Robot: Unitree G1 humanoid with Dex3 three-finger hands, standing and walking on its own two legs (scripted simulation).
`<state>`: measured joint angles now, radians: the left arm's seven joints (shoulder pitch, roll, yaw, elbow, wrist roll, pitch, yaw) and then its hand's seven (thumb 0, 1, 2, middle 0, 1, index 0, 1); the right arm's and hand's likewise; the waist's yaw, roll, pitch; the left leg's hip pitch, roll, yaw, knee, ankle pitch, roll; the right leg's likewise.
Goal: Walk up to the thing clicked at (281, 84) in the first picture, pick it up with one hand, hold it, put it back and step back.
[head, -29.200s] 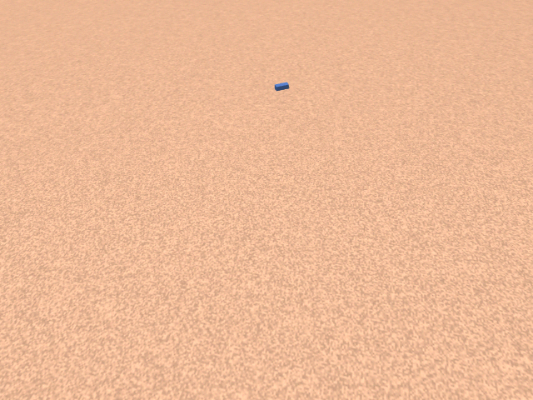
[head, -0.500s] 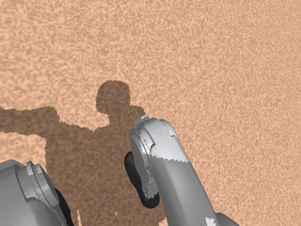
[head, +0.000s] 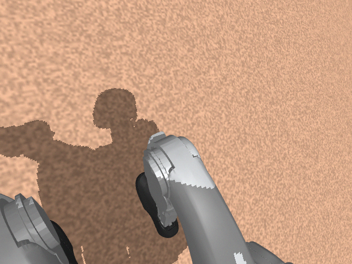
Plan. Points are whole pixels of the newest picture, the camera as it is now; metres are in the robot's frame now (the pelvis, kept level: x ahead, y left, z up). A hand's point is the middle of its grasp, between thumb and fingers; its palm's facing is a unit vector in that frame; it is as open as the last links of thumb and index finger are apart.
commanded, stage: close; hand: left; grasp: from above
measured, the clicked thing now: out of the picture +0.43 +0.35 -0.29
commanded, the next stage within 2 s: settle in 1.58 s
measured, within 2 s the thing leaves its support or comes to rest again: leaves its support in 1.98 s
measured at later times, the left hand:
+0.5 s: hand out of the picture +0.43 +0.35 -0.25, palm faces -0.30 -0.32 -0.90, open 12.4 cm
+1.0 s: hand out of the picture +0.43 +0.34 -0.25, palm faces -0.31 -0.31 -0.90, open 9.8 cm
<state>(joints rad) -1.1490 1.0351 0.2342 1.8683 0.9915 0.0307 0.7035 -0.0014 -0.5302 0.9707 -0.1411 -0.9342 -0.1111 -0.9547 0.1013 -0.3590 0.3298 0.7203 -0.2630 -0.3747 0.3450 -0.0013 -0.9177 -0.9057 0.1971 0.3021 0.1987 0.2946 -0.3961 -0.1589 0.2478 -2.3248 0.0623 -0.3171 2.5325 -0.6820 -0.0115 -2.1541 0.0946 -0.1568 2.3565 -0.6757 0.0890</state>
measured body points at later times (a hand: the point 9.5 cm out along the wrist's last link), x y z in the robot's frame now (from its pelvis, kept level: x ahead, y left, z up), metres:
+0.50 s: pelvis +0.00 +0.00 +0.00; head +0.28 +0.13 +0.33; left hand +0.45 +0.36 -0.20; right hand +0.03 -0.24 -0.04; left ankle +0.07 +0.14 -0.28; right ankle +0.12 -0.13 -0.28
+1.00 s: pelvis +0.00 +0.00 +0.01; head +0.28 +0.13 +0.33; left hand +0.45 +0.36 -0.20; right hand +0.03 -0.24 -0.04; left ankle +0.07 +0.14 -0.28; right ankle +0.12 -0.13 -0.28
